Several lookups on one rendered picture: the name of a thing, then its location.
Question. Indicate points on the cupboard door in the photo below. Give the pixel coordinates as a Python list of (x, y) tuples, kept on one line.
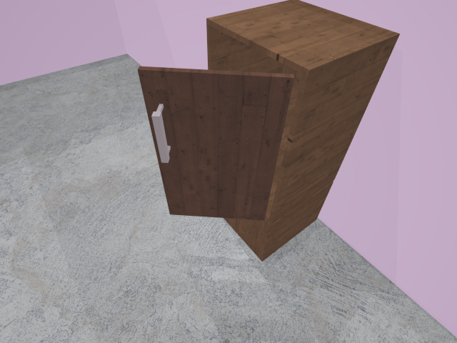
[(225, 130)]

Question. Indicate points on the handle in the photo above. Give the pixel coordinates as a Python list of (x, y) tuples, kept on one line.
[(160, 134)]

